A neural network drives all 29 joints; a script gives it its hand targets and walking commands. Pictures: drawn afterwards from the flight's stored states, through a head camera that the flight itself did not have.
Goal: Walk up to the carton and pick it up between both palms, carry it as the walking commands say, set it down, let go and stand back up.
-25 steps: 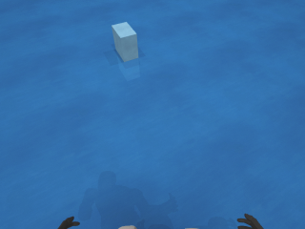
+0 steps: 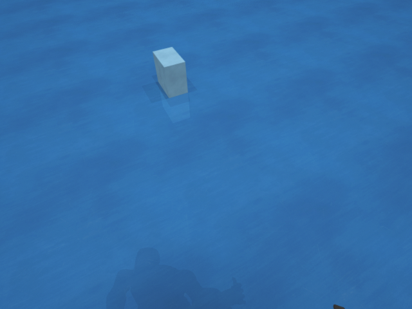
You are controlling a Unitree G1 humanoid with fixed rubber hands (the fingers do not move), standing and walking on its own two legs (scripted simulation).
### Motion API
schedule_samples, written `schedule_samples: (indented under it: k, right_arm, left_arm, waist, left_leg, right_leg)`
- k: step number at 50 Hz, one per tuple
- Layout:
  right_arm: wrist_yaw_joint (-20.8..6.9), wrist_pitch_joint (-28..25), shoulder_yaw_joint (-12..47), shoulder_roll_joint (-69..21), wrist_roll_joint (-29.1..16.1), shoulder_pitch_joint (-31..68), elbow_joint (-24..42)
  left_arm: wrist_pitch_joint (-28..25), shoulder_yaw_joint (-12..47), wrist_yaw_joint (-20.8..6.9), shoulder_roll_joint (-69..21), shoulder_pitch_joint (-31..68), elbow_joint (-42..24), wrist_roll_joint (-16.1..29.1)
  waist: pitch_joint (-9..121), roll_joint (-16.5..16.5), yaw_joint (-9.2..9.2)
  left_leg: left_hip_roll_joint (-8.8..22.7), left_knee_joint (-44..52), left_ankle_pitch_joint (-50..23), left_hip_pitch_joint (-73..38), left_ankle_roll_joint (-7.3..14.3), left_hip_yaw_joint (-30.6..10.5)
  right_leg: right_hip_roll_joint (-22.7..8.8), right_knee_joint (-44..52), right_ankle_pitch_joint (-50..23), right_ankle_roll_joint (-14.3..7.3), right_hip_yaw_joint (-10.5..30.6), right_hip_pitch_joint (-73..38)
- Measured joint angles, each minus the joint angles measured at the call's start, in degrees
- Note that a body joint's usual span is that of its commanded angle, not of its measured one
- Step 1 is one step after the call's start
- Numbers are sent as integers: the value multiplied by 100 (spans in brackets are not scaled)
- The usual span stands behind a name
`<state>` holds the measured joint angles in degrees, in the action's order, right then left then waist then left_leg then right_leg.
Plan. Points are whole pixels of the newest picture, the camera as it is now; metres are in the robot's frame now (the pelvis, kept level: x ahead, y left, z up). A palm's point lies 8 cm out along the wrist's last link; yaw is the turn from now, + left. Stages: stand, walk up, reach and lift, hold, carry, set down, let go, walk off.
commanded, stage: stand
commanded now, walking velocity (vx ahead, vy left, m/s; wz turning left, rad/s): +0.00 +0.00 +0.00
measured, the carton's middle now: (170, 72) +1.91 +0.34 -0.61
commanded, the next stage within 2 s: walk up in 1.44 s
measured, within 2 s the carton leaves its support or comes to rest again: neither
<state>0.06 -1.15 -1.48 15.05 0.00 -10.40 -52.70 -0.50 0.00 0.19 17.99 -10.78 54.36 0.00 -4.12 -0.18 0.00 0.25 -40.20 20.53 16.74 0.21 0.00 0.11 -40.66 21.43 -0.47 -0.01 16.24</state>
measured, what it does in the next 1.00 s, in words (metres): stands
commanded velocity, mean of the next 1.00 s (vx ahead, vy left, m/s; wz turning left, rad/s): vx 0.00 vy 0.00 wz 0.00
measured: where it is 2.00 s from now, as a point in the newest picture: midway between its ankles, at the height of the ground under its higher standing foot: outside the picture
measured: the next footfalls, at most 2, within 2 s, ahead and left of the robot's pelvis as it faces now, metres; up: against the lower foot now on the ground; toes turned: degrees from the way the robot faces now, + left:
left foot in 1.94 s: +0.15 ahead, +0.16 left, +0.00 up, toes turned +5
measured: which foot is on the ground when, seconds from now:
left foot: down 0.00-1.00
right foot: down 0.00-1.00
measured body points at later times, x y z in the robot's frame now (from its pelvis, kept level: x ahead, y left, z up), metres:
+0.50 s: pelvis -0.01 -0.03 +0.01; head +0.00 -0.05 +0.46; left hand +0.06 +0.26 -0.11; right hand +0.07 -0.30 -0.14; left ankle +0.01 +0.12 -0.72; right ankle +0.01 -0.12 -0.72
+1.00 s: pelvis +0.00 -0.02 +0.02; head +0.01 -0.03 +0.47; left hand +0.07 +0.27 -0.11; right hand +0.09 -0.29 -0.13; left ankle +0.01 +0.12 -0.72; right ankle +0.01 -0.12 -0.72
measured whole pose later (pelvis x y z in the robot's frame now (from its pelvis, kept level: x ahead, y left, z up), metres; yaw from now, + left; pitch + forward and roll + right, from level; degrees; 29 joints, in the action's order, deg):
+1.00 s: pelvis +0.00 -0.02 +0.02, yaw +0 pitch -4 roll +2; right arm 0.1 -0.2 -1.5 16.4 0.0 -7.5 -59.8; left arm -1.3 0.0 0.7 18.0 -10.5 59.1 0.0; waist -5.8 -0.2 0.0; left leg 0.2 -28.1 14.6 9.1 -0.7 0.0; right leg 0.1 -32.8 17.7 -1.8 0.0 10.6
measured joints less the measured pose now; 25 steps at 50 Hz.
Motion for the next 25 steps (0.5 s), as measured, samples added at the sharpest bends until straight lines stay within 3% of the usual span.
schedule_samples:
  k: [25]
  right_arm:
    - [0, 80, 0, 83, 0, 10, -503]
  left_arm:
    - [-46, 0, 50, 0, 1, 360, 0]
  waist:
    - [-117, 0, 0]
  left_leg:
    - [-7, 694, -371, -452, -72, 2]
  right_leg:
    - [0, 187, -119, -185, 0, -212]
